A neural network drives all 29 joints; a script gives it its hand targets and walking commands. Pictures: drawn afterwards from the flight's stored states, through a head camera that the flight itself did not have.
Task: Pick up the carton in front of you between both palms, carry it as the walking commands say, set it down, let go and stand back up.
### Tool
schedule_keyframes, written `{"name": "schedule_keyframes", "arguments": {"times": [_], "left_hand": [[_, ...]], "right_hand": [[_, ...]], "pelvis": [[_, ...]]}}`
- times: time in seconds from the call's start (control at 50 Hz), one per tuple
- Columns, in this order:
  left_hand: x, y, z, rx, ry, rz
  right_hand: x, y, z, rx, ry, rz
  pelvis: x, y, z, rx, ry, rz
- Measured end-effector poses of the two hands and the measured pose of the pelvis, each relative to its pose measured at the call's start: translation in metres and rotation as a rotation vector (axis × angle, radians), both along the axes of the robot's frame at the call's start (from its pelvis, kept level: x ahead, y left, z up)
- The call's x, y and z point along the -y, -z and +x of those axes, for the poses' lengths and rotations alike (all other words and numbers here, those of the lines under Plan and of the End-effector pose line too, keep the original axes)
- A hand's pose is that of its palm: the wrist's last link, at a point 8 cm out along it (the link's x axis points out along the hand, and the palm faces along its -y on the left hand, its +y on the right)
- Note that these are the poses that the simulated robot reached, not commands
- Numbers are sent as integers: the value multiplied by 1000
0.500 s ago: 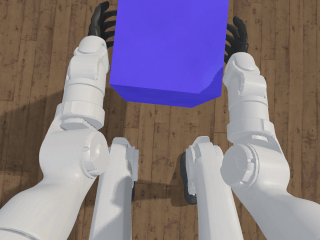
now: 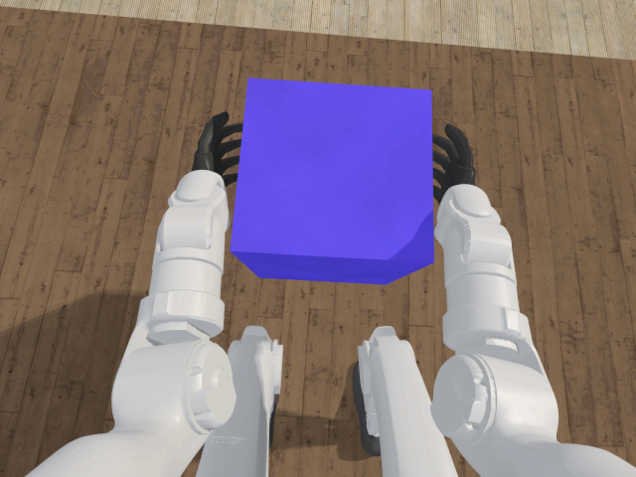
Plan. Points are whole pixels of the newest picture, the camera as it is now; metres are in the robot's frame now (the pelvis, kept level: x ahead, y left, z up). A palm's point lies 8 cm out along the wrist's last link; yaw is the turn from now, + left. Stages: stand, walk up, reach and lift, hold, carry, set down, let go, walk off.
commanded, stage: reach and lift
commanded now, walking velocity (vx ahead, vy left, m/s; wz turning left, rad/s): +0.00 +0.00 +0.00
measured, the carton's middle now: (329, 200) +0.46 -0.01 -0.11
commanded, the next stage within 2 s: hold in 1.88 s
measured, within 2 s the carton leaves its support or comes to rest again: neither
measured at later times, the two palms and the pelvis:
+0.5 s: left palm (158, 160) +0.41 +0.14 +0.12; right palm (533, 169) +0.40 -0.16 +0.12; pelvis +0.04 +0.00 +0.14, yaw +0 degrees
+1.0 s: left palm (41, 127) +0.36 +0.15 +0.24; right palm out of the picture +0.37 -0.15 +0.24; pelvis +0.07 -0.01 +0.21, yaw +0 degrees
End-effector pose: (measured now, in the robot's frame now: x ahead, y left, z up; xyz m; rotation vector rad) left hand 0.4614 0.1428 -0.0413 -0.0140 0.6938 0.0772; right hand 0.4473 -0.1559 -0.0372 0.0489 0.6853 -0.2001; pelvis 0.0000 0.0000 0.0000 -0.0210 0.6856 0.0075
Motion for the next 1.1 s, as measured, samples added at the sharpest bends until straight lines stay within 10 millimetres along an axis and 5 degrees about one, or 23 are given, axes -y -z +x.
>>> {"name": "schedule_keyframes", "arguments": {"times": [0.68, 0.92, 1.1], "left_hand": [[-2, -210, -75, 4, -49, 5], [-4, -272, -96, 36, -49, 28], [-4, -277, -103, 4, -46, 29]], "right_hand": [[-1, -208, -61, 3, -54, 0], [-4, -270, -77, 34, -91, -24], [-3, -275, -85, 1, -95, -27]], "pelvis": [[5, -179, 62, 462, 4, 24], [5, -209, 71, 680, 0, 24], [6, -212, 62, 752, -1, 25]]}}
